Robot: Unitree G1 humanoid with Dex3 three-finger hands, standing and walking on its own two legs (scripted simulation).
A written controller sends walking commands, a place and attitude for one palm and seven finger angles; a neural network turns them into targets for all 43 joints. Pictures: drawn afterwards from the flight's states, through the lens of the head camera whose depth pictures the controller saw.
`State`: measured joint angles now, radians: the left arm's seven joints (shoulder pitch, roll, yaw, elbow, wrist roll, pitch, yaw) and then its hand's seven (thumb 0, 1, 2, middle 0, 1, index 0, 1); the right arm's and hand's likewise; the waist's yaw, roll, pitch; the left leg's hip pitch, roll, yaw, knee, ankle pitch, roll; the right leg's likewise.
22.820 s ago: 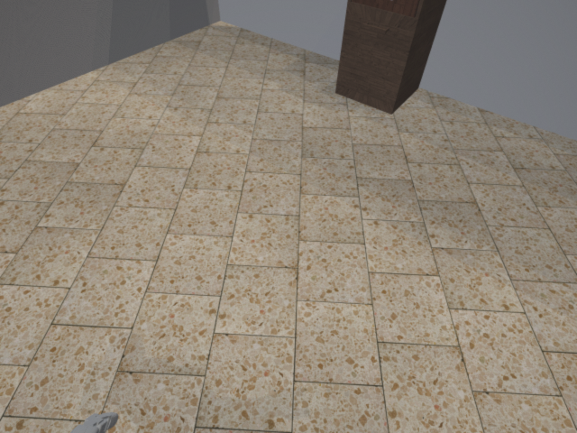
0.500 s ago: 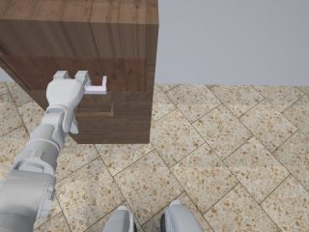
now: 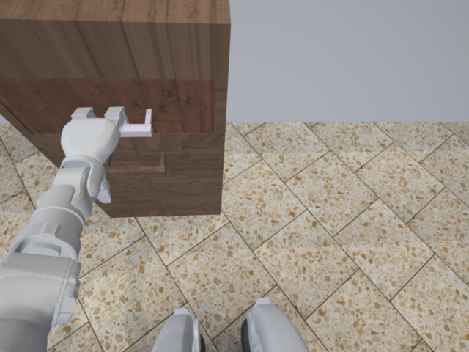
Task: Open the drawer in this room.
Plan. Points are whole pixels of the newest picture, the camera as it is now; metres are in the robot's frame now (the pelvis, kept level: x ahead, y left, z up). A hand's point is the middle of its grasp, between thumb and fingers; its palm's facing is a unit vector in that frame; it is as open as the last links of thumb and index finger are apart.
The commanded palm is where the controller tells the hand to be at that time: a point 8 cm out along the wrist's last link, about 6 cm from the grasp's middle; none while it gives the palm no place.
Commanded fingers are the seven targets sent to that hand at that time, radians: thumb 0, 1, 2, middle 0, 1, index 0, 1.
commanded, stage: lower the fingers behind the handle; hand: left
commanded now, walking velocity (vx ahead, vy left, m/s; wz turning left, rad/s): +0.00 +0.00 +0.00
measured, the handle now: (113, 122) +0.54 +0.20 -0.02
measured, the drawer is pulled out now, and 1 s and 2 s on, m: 0.00 0.00 0.03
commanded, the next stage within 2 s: close the thumb around the handle in 0.54 s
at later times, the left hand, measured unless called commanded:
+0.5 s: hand (109, 152) +0.48 +0.21 -0.03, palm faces -0.13 -0.03 -0.99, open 13.8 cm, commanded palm +0.47 +0.20 +0.01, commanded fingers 0.00 -0.50 0.30 -0.30 -1.20 -0.30 -1.20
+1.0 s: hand (108, 153) +0.48 +0.21 -0.03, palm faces -0.09 -0.01 -1.00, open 10.2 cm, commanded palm +0.46 +0.20 +0.01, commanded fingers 0.00 0.56 0.76 -0.38 -1.31 -0.38 -1.31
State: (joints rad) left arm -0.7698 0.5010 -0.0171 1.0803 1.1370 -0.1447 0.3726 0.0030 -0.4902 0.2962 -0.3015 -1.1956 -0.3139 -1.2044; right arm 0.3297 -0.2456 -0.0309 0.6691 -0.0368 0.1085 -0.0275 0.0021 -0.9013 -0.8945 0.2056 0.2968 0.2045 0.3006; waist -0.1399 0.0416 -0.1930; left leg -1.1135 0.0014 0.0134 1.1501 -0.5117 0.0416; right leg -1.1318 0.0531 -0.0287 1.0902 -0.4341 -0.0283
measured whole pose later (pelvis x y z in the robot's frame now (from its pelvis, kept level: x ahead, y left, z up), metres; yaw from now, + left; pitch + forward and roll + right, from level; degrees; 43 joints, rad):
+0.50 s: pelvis +0.00 +0.00 +0.00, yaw +0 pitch +28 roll -2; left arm -0.81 0.48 -0.04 1.10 1.12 -0.07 0.38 0.00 -0.49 0.30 -0.31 -1.20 -0.32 -1.21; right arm 0.32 -0.23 -0.02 0.68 -0.04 0.11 -0.02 0.00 -0.90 -0.89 0.21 0.30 0.20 0.30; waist -0.15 0.05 -0.20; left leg -1.14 0.00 0.01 1.18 -0.52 0.04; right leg -1.15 0.06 -0.04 1.11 -0.44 -0.03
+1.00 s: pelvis +0.00 -0.01 +0.00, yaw +0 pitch +28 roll -2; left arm -0.79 0.46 -0.03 1.10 1.12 -0.04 0.44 0.00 0.05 0.53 -0.35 -1.26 -0.36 -1.26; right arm 0.28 -0.24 -0.03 0.68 -0.04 0.11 -0.01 0.00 -0.90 -0.89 0.20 0.30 0.20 0.30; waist -0.14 0.05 -0.19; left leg -1.13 0.00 0.00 1.17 -0.52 0.03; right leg -1.15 0.06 -0.04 1.11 -0.45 -0.04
